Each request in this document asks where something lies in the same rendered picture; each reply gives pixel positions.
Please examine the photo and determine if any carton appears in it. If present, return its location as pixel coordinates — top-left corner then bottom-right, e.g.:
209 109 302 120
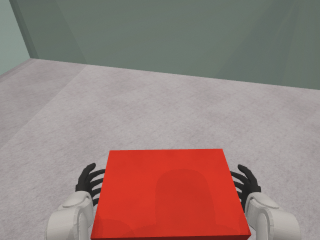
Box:
90 148 252 240

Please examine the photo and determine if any left robot hand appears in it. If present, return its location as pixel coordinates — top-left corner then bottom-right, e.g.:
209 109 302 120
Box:
75 163 106 207

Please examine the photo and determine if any left robot forearm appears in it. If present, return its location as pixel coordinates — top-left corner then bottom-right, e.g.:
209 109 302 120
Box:
44 191 94 240

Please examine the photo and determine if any right robot forearm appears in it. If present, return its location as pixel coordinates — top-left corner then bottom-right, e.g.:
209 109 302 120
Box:
244 192 302 240

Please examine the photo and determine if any right robot hand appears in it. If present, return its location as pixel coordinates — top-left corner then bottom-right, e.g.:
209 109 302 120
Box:
230 164 261 213

